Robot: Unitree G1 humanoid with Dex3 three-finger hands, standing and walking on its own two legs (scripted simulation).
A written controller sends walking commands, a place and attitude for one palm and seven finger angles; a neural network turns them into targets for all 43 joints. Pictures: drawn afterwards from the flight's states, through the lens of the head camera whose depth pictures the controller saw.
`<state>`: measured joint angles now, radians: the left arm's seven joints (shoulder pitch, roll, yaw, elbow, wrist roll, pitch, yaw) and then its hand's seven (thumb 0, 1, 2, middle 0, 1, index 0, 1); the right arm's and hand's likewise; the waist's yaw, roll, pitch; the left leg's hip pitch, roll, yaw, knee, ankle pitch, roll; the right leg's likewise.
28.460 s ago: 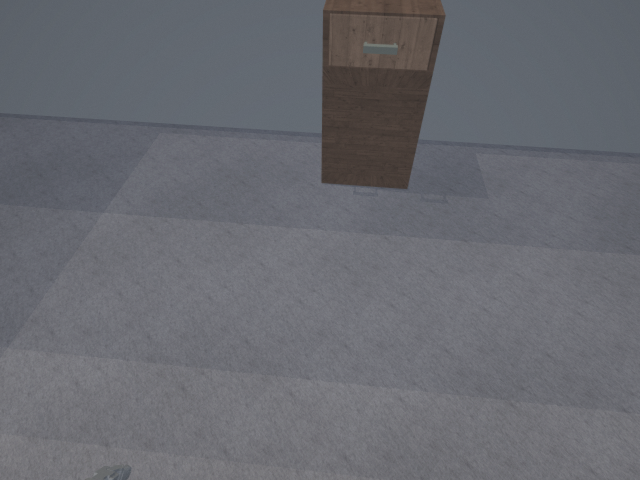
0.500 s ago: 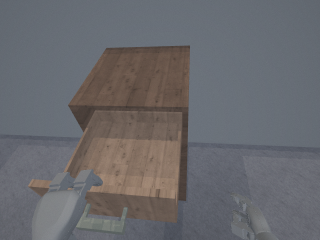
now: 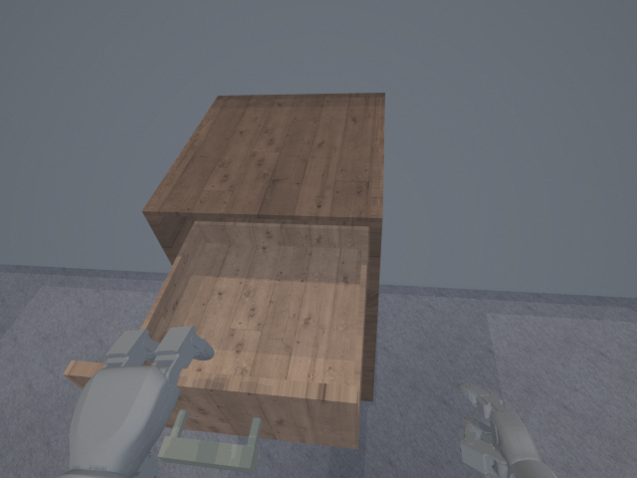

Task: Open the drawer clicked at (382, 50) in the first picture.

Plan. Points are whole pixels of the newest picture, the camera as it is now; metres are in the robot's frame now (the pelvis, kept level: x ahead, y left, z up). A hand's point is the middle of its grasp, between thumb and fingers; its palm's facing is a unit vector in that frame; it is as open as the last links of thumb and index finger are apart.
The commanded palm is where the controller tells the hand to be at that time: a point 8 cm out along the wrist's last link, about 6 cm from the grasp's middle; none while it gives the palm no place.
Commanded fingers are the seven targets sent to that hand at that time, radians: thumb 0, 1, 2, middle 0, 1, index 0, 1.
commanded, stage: draw the hand back to the body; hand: left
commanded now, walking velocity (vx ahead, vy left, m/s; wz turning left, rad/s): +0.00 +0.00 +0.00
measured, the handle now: (213, 437) +0.18 +0.19 -0.07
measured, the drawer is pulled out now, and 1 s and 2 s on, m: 0.30 0.30 0.30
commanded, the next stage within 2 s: step back with the hand held close in 1.48 s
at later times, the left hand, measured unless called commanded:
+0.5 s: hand (96, 408) +0.14 +0.25 +0.11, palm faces +0.09 -0.12 -0.99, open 13.8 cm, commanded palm +0.11 +0.24 +0.16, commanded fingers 0.00 -0.43 0.33 -0.29 -1.15 -0.29 -1.15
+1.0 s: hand (91, 359) +0.17 +0.23 +0.17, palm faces +0.40 -0.83 -0.39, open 11.1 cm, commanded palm +0.11 +0.28 +0.19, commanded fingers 0.00 0.44 0.70 -0.23 -0.59 -0.23 -0.59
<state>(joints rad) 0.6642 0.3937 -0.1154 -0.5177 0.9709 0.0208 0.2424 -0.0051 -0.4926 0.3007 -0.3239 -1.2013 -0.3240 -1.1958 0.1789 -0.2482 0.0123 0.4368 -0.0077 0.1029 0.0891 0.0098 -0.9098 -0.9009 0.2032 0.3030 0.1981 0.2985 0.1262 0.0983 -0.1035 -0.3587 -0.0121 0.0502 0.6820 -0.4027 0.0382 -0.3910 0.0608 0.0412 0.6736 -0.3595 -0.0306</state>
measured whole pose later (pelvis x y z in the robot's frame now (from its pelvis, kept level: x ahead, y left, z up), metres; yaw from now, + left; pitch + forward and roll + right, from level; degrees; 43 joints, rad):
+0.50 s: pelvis +0.00 +0.01 +0.01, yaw +1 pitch +2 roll -1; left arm 0.65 0.49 0.04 -0.54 0.87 0.02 0.17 0.00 -0.49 0.30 -0.32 -1.20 -0.32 -1.20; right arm 0.17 -0.26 0.02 0.46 0.01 0.12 0.04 0.01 -0.91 -0.90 0.20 0.30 0.20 0.30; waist 0.12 0.10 -0.07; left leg -0.27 -0.03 0.03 0.60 -0.35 0.05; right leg -0.29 0.04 0.03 0.56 -0.31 -0.01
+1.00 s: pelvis +0.01 +0.00 +0.02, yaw +4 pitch -2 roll -1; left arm 0.59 0.32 0.23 -0.52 -0.06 -0.09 0.12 -0.01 0.11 0.56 -0.27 -0.81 -0.27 -0.80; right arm 0.21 -0.21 0.03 0.61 0.02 -0.12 -0.07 0.01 -0.91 -0.90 0.21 0.30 0.20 0.30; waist 0.05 0.07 0.00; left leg -0.12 -0.04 -0.02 0.45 -0.29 0.04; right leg -0.12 0.03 -0.02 0.42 -0.27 -0.02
